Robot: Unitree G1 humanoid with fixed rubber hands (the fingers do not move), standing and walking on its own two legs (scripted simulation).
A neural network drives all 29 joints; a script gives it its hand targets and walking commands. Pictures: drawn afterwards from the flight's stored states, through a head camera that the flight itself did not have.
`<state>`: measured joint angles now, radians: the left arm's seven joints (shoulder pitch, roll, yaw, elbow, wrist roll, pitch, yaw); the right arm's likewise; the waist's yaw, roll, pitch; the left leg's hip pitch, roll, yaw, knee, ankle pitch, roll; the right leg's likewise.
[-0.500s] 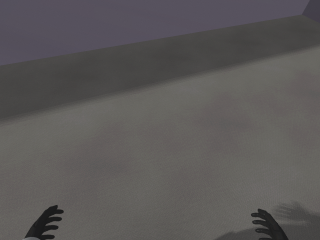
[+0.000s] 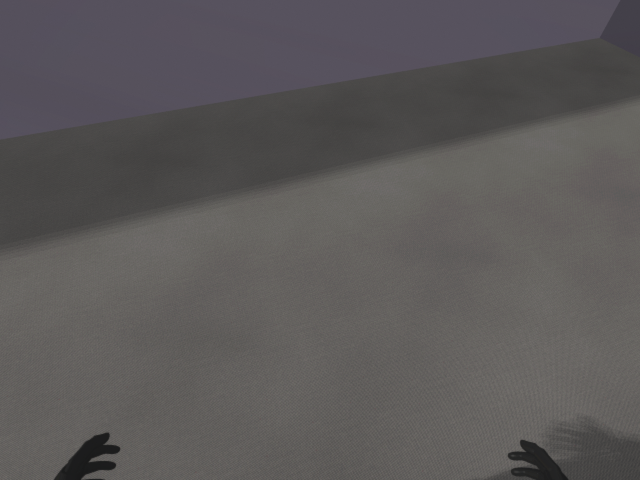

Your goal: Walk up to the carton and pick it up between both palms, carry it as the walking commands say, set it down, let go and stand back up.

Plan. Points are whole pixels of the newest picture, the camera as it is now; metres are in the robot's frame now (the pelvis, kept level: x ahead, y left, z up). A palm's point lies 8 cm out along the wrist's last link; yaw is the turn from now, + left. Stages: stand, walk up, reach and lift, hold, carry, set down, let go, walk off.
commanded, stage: stand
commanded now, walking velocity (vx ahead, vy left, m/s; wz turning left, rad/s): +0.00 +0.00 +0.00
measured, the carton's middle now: out of the picture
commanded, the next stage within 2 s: walk up in 1.52 s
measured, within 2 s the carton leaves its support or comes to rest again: neither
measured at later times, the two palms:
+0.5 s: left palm out of the picture +0.10 +0.31 -0.10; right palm out of the picture +0.10 -0.31 -0.10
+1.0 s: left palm out of the picture +0.11 +0.31 -0.10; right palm out of the picture +0.11 -0.31 -0.10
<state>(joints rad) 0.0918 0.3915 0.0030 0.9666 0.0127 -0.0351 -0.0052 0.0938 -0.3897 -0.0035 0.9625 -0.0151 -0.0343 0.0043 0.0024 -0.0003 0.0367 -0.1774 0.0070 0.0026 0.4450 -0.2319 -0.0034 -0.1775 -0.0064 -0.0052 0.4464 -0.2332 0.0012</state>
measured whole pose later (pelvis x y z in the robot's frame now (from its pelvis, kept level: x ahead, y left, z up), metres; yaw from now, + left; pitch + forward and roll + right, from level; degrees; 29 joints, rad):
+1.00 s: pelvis +0.01 +0.00 +0.01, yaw +0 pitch -2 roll +0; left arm 0.08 0.40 0.00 1.06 0.01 -0.02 0.00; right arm 0.08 -0.40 -0.01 1.06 -0.01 -0.02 0.00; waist 0.00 0.00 0.04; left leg -0.12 0.01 0.00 0.34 -0.18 0.00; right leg -0.12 -0.01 -0.01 0.34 -0.19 0.00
